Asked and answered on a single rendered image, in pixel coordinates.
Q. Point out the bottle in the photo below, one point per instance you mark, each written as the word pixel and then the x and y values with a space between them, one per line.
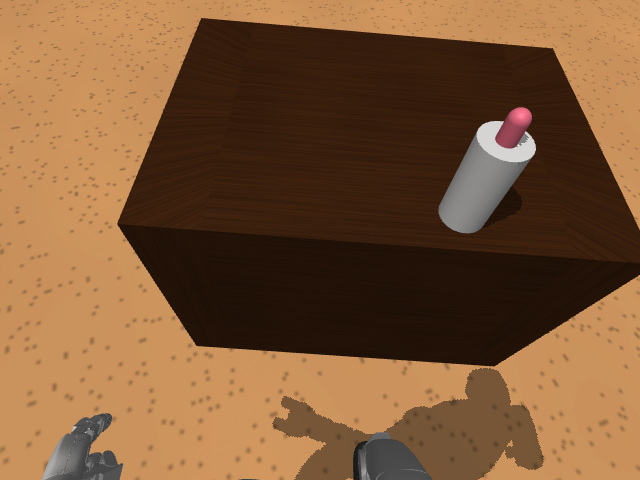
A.
pixel 497 155

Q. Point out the left robot hand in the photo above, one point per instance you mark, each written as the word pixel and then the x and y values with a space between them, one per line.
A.
pixel 71 454

